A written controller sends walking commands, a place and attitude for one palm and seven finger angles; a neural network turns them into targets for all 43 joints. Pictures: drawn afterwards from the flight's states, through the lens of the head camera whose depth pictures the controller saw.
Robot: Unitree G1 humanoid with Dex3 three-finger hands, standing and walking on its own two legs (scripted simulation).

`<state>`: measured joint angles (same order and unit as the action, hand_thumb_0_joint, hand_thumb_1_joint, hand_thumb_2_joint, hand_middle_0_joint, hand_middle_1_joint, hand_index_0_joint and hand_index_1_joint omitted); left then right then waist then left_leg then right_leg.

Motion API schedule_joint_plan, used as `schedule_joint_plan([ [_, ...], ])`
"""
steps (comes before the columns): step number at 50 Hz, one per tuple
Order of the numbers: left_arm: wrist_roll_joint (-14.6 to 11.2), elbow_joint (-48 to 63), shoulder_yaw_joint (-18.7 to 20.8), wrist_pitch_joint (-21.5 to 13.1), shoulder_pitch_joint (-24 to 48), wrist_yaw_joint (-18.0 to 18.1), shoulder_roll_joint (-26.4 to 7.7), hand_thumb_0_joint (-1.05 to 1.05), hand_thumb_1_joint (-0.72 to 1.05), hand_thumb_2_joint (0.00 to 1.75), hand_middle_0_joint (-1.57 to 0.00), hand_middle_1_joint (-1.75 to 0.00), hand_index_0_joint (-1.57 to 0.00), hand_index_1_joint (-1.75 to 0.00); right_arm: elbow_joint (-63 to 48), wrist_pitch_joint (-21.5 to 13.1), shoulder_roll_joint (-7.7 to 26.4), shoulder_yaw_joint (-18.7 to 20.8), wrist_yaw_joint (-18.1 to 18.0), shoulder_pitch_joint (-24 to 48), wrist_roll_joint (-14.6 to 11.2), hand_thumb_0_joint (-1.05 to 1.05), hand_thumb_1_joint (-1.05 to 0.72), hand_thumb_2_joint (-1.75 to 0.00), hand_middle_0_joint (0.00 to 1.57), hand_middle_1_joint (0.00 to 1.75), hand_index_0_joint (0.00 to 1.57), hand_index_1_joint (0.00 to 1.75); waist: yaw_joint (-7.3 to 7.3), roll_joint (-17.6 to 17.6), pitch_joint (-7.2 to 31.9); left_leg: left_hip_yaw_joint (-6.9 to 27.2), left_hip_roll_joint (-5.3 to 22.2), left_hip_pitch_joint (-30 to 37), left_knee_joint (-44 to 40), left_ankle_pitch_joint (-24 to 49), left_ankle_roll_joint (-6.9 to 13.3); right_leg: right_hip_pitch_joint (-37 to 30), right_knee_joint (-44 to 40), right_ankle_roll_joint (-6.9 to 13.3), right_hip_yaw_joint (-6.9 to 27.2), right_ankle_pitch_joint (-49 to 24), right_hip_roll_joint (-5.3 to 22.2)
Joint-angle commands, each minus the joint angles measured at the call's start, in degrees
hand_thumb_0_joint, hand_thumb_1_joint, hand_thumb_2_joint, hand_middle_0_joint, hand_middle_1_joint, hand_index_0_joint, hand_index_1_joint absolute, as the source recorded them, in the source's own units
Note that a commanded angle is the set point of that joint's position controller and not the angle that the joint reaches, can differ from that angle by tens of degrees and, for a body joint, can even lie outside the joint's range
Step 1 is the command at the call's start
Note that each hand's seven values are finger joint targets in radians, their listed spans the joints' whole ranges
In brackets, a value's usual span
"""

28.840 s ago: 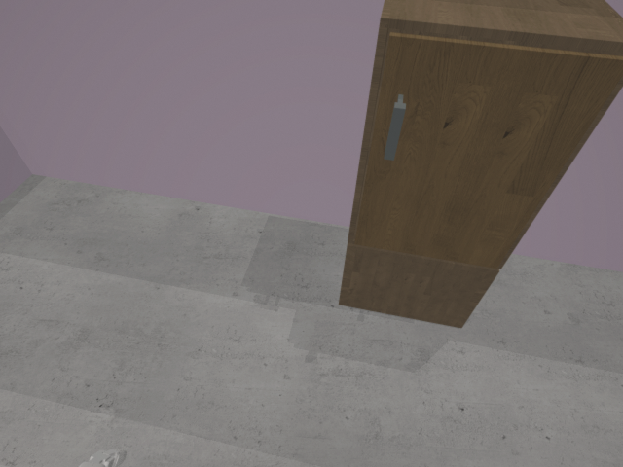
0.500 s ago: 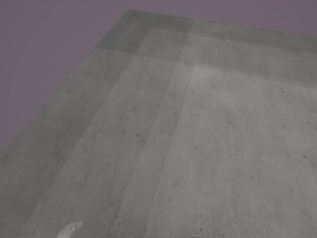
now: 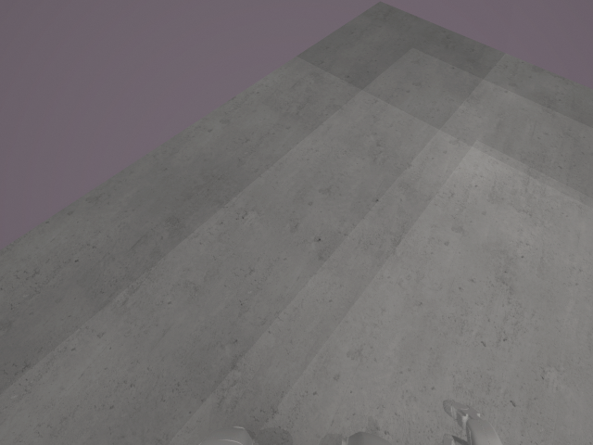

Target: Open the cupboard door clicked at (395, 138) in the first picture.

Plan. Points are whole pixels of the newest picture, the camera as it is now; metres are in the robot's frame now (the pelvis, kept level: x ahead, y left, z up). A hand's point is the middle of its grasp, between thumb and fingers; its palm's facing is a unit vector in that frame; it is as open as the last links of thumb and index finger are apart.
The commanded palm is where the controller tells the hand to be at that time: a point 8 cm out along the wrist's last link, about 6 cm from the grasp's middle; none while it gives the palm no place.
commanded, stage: turn to face it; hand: left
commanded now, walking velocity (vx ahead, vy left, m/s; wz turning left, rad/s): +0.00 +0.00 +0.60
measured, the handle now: out of the picture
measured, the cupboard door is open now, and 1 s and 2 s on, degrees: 43 43 43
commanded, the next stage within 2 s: none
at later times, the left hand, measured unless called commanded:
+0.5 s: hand out of the picture +0.06 +0.16 -0.14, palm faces +0.27 -0.93 -0.25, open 7.4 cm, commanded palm none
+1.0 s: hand out of the picture +0.04 +0.18 -0.14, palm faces +0.54 -0.78 -0.31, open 7.4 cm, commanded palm none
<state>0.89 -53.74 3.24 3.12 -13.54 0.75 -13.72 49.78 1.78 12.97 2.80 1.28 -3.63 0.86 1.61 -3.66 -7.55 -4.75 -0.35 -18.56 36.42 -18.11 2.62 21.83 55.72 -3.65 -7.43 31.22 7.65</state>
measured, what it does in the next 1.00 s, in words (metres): steps on the spot, turning left: right foot, then left foot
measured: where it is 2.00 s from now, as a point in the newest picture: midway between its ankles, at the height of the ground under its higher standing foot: outside the picture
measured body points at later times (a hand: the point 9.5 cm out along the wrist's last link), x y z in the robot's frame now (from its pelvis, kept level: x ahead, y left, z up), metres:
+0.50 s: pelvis +0.03 -0.05 +0.02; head +0.08 -0.05 +0.46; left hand +0.05 +0.20 -0.12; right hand +0.17 -0.29 -0.13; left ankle -0.02 +0.07 -0.66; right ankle +0.03 -0.18 -0.72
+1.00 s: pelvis +0.06 -0.07 +0.00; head +0.11 -0.05 +0.45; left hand +0.01 +0.22 -0.12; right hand +0.27 -0.25 -0.15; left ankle +0.00 +0.06 -0.72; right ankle +0.12 -0.18 -0.73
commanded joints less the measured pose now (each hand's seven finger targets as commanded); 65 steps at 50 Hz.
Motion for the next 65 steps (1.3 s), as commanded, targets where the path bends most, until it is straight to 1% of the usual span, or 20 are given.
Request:
schedule_joint_plan([
  [1,0.21,7.00,2.15,-1.08,4.87,0.07,-6.21,0.00,0.90,0.90,-0.20,-0.30,-0.20,-0.30,-2.02,-0.48,12.95,3.21,-2.24,-5.18,0.41,0.00,-0.90,-0.90,0.20,0.30,0.20,0.30,-3.73,13.98,9.01,19.78,16.93,9.32,-16.49,25.44,7.74,11.23,12.08,-1.33,8.18,-4.76,-0.63],
  [12,-0.34,7.13,2.07,-2.19,-0.40,-0.22,-5.03,0.00,0.90,0.90,-0.20,-0.30,-0.20,-0.30,-2.89,0.02,12.33,4.12,-1.65,-2.41,0.32,0.00,-0.90,-0.90,0.20,0.30,0.20,0.30,0.03,12.11,11.19,20.22,9.56,-1.18,-9.84,16.38,3.44,-11.86,-24.96,-0.35,4.16,-15.13,-7.16],
  [13,0.06,6.84,2.68,-2.87,-2.75,0.16,-7.93,0.00,0.90,0.90,-0.20,-0.30,-0.20,-0.30,-3.44,0.00,10.31,3.96,-1.43,-1.86,-0.21,0.00,-0.90,-0.90,0.20,0.30,0.20,0.30,1.52,5.80,11.59,17.63,5.70,-7.10,-4.59,10.00,0.45,-18.86,-33.65,0.71,8.67,-17.42,-2.57],
  [14,0.98,6.64,3.92,-3.45,-4.60,0.78,-13.59,0.00,0.90,0.90,-0.20,-0.30,-0.20,-0.30,-4.70,-0.07,5.74,3.31,-1.12,-2.38,-0.60,0.00,-0.90,-0.90,0.20,0.30,0.20,0.30,2.32,-11.31,12.12,7.24,-2.65,-16.99,9.62,-7.59,-4.31,-23.98,-40.12,6.07,25.37,-20.03,13.76],
  [15,0.72,7.03,3.69,-3.37,-3.76,1.05,-15.10,0.00,0.90,0.90,-0.20,-0.30,-0.20,-0.30,-5.34,0.01,7.05,3.36,-0.88,-1.00,-0.24,0.00,-0.90,-0.90,0.20,0.30,0.20,0.30,2.74,-15.18,11.15,6.64,-1.69,-16.74,24.92,-18.80,-4.64,-16.99,-40.60,11.93,29.66,-26.65,21.79],
  [20,0.35,8.76,1.64,-3.44,3.32,1.27,-7.72,0.00,0.90,0.90,-0.20,-0.30,-0.20,-0.30,-2.37,0.97,5.22,2.51,0.17,-2.97,-0.14,0.00,-0.90,-0.90,0.20,0.30,0.20,0.30,-1.87,-11.65,8.74,3.69,2.25,-15.20,27.51,-9.23,-6.69,-17.23,-33.28,9.86,7.70,-47.21,10.23],
  [25,0.74,6.77,2.89,-3.48,-2.16,1.09,-11.12,0.00,0.90,0.90,-0.20,-0.30,-0.20,-0.30,-3.06,0.26,3.29,1.31,0.65,0.66,-0.55,0.00,-0.90,-0.90,0.20,0.30,0.20,0.30,1.15,-8.12,9.94,-1.80,0.36,-7.70,6.60,-7.65,-6.12,-21.50,-27.86,9.21,4.47,-54.90,11.84],
  [28,0.31,6.36,3.06,-3.30,-0.82,0.58,-11.44,0.00,0.90,0.90,-0.20,-0.30,-0.20,-0.30,-2.44,0.06,4.76,1.68,0.54,-3.20,-0.32,0.00,-0.90,-0.90,0.20,0.30,0.20,0.30,-1.31,-7.35,10.52,-2.41,-0.49,1.82,-4.40,1.34,-4.97,-16.16,-22.72,6.15,1.59,-48.59,11.02],
  [29,-0.17,7.08,3.02,-3.12,0.51,0.42,-10.99,0.00,0.90,0.90,-0.20,-0.30,-0.20,-0.30,-1.51,-0.25,7.03,2.26,0.45,-7.58,-0.13,0.00,-0.90,-0.90,0.20,0.30,0.20,0.30,-4.11,-2.91,12.66,-0.38,0.88,9.71,-10.17,9.91,-3.96,-11.14,-16.24,3.97,-0.45,-42.96,10.40],
  [31,-0.51,11.08,1.27,-2.26,4.22,0.15,-4.21,0.00,0.90,0.90,-0.20,-0.30,-0.20,-0.30,-0.18,-0.52,17.88,5.10,-0.70,-15.51,0.44,0.00,-0.90,-0.90,0.20,0.30,0.20,0.30,-8.33,22.63,15.62,31.12,24.72,20.89,-14.61,43.82,10.29,11.99,7.52,-2.06,0.64,9.06,-1.79],
  [32,-0.07,11.54,1.46,-1.64,6.03,0.39,-6.24,0.00,0.90,0.90,-0.20,-0.30,-0.20,-0.30,0.67,-0.20,17.70,4.80,-1.04,-16.27,0.51,0.00,-0.90,-0.90,0.20,0.30,0.20,0.30,-8.12,15.55,15.97,28.75,25.40,18.84,-14.04,36.43,12.47,12.20,12.35,-0.74,6.82,7.08,-0.70],
  [37,0.09,7.84,2.10,-0.98,4.27,-0.47,-5.21,0.00,0.90,0.90,-0.20,-0.30,-0.20,-0.30,-2.26,-1.00,12.01,3.06,-2.22,-5.63,0.53,0.00,-0.90,-0.90,0.20,0.30,0.20,0.30,-2.61,13.37,9.84,18.87,13.21,7.85,-16.50,19.67,5.86,9.07,9.14,-0.97,7.63,-7.18,-2.02],
  [46,-0.45,8.02,1.76,-1.85,1.82,-0.21,-4.67,0.00,0.90,0.90,-0.20,-0.30,-0.20,-0.30,-2.65,-0.07,12.74,4.07,-1.80,-4.19,0.60,0.00,-0.90,-0.90,0.20,0.30,0.20,0.30,-1.40,12.78,10.86,22.72,10.48,2.05,-12.06,19.24,5.00,-7.37,-19.42,-0.03,4.98,-10.48,-7.43],
  [48,0.18,7.11,2.86,-3.06,-3.49,0.45,-9.29,0.00,0.90,0.90,-0.20,-0.30,-0.20,-0.30,-3.85,-0.05,9.14,3.74,-1.44,-2.52,-0.46,0.00,-0.90,-0.90,0.20,0.30,0.20,0.30,1.77,1.89,12.68,17.68,3.67,-9.05,-1.53,7.36,-0.28,-21.62,-37.25,2.10,13.40,-16.06,1.02],
  [49,0.92,7.16,3.81,-3.44,-3.92,0.91,-14.41,0.00,0.90,0.90,-0.20,-0.30,-0.20,-0.30,-5.22,-0.19,5.36,3.14,-1.20,-2.14,-0.61,0.00,-0.90,-0.90,0.20,0.30,0.20,0.30,2.37,-15.11,10.94,6.50,-4.97,-17.89,13.67,-13.63,-5.12,-23.11,-41.17,8.82,29.46,-22.36,17.18],
  [50,0.48,7.38,3.27,-3.42,-3.49,1.18,-14.29,0.00,0.90,0.90,-0.20,-0.30,-0.20,-0.30,-5.15,0.06,8.21,3.48,-0.90,-1.23,-0.17,0.00,-0.90,-0.90,0.20,0.30,0.20,0.30,2.28,-12.22,9.87,8.50,-1.53,-16.35,26.81,-18.16,-4.54,-15.53,-40.56,13.18,29.37,-26.89,21.42],
  [53,0.16,9.33,1.69,-3.07,5.30,1.28,-7.95,0.00,0.90,0.90,-0.20,-0.30,-0.20,-0.30,-1.88,1.51,6.83,3.67,-0.02,-4.17,0.22,0.00,-0.90,-0.90,0.20,0.30,0.20,0.30,-2.94,-10.44,6.47,7.32,1.50,-15.62,36.04,-7.68,-5.72,-10.58,-38.29,10.39,15.05,-28.74,11.46],
  [55,0.14,8.99,1.37,-3.64,3.47,1.22,-7.09,0.00,0.90,0.90,-0.20,-0.30,-0.20,-0.30,-2.15,1.35,5.48,2.74,0.34,-2.79,-0.03,0.00,-0.90,-0.90,0.20,0.30,0.20,0.30,-2.26,-10.72,6.73,4.54,1.76,-15.57,29.83,-7.04,-6.79,-15.15,-35.35,9.74,8.07,-43.05,9.67],
  [61,0.61,6.17,2.88,-3.72,-4.10,1.13,-10.71,0.00,0.90,0.90,-0.20,-0.30,-0.20,-0.30,-3.12,0.29,2.94,1.09,0.60,2.03,-0.45,0.00,-0.90,-0.90,0.20,0.30,0.20,0.30,1.74,-7.87,10.78,-1.69,0.14,-8.81,6.14,-7.34,-6.12,-24.77,-27.69,9.54,4.06,-59.08,11.87],
  [65,-0.28,6.59,3.16,-3.66,-0.96,0.51,-10.95,0.00,0.90,0.90,-0.20,-0.30,-0.20,-0.30,-1.26,-0.56,6.51,2.06,0.20,-6.74,0.02,0.00,-0.90,-0.90,0.20,0.30,0.20,0.30,-4.00,-4.23,14.08,-1.40,-0.10,9.74,-11.04,10.65,-3.52,-14.92,-14.24,4.39,-1.08,-53.30,10.62],
])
